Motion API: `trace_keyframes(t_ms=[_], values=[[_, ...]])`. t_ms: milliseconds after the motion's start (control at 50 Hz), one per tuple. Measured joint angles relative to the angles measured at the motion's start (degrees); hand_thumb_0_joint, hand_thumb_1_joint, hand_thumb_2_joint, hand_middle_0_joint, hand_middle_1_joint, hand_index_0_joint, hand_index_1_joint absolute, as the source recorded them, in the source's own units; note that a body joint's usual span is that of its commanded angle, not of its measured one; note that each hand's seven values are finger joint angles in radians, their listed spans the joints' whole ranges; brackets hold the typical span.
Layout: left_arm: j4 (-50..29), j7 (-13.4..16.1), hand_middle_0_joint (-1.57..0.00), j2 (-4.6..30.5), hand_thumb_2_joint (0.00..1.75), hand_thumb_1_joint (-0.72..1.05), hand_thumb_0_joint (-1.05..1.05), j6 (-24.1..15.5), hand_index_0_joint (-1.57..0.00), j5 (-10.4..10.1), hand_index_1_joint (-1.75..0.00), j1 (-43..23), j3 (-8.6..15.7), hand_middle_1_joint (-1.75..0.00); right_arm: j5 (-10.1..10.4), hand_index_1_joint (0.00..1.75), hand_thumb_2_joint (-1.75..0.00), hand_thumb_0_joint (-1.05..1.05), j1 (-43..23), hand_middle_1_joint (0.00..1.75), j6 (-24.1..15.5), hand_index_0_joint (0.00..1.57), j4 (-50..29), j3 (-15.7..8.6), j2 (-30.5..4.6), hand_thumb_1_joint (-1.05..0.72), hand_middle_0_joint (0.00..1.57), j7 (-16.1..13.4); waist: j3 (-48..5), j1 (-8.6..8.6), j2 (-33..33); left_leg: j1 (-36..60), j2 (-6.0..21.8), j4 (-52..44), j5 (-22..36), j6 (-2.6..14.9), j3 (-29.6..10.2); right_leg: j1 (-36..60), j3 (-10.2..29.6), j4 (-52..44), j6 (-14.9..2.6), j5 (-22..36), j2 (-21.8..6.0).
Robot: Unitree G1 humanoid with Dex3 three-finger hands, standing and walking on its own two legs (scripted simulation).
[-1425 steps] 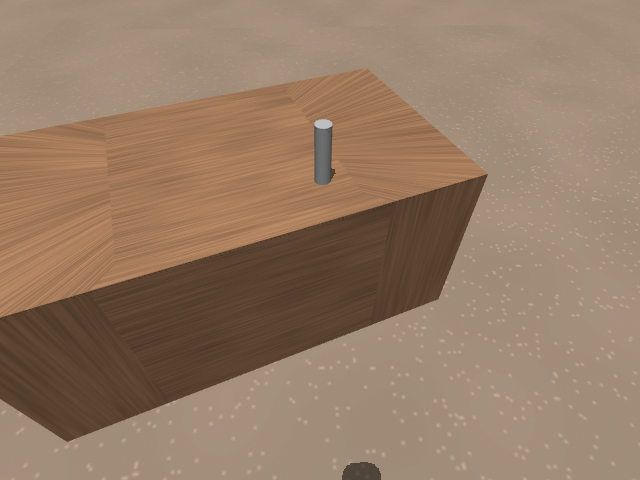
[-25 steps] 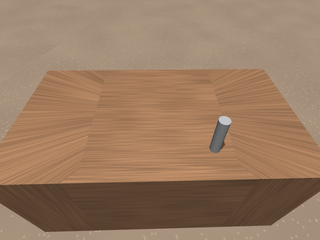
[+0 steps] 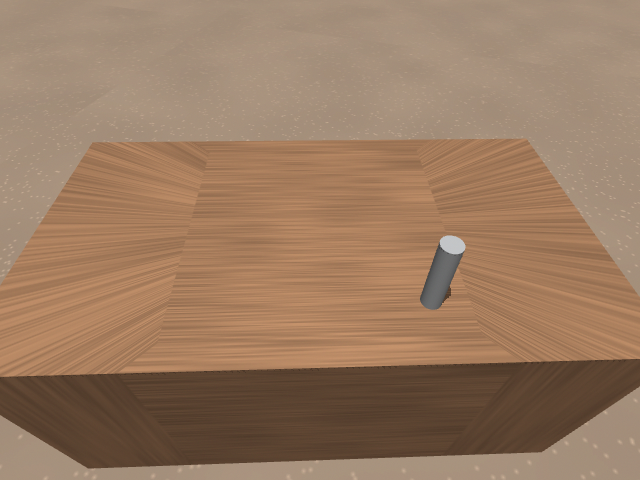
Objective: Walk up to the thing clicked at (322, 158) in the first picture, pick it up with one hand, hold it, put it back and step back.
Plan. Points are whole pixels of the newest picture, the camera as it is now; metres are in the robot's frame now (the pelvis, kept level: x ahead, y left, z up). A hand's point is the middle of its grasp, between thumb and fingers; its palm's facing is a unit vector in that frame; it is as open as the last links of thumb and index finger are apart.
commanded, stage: stand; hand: right
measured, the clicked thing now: (440, 275) +0.50 -0.21 -0.10
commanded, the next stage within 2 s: step back in 0.70 s
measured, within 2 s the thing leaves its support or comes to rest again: neither
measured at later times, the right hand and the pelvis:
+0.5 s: hand out of the picture +0.07 -0.26 -0.16, palm faces -0.01 +0.94 -0.35, open 7.4 cm; pelvis +0.00 +0.00 +0.00, yaw +0 degrees
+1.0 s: hand out of the picture +0.08 -0.30 -0.18, palm faces +0.01 +0.93 -0.38, open 7.4 cm; pelvis -0.04 -0.03 -0.02, yaw -1 degrees
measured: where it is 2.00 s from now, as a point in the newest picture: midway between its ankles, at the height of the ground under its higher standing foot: outside the picture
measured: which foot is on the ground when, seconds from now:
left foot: down 0.00-0.94, up 0.96-1.00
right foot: down 0.00-1.00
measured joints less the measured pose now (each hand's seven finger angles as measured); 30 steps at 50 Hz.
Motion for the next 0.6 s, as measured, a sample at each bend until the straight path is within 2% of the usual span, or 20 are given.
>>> trace_keyframes(t_ms=[600], values=[[-0.8,0.0,-0.21,-0.1,0.9,0.9,0.01,0.0,-0.2,0.0,-0.3,0.6,0.0,-0.3,0.2,0.3,-0.9,0.0,0.1,0.3,0.1,0.2,-0.6,-0.2,-0.2,-0.9,0.21,0.2,0.2,-0.02,0.3,0.1,0.1,-0.4,-0.3,-0.1,-0.2,0.2,-0.2,-0.5,-0.1,-0.3,0.1]])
